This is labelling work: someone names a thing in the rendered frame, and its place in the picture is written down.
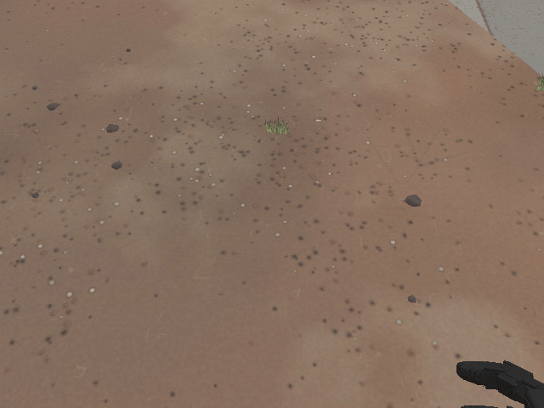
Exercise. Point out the robot right hand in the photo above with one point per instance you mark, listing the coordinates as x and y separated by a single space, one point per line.
509 379

